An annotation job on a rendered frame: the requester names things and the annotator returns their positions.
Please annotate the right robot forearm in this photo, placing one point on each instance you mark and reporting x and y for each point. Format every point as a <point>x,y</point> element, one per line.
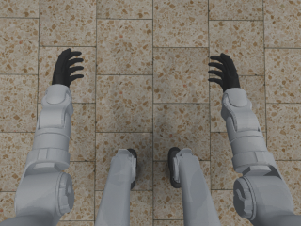
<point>250,154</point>

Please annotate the robot left shin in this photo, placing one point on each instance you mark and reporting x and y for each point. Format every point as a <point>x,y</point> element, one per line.
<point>121,151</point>

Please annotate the left robot upper arm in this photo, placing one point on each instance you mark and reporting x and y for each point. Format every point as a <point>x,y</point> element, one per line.
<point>42,200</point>

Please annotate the right robot hand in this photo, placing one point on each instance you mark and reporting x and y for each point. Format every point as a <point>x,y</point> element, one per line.
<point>229,76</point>

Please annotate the left robot hand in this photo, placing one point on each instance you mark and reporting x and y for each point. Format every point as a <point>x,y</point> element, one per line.
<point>62,72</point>

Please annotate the right robot upper arm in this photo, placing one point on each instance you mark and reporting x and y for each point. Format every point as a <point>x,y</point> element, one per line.
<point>264,201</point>

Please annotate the left robot forearm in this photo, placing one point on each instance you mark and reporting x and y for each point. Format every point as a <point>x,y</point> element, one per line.
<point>50,150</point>

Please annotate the right robot thigh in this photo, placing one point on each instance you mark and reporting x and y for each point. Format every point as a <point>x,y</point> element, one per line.
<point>197,202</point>

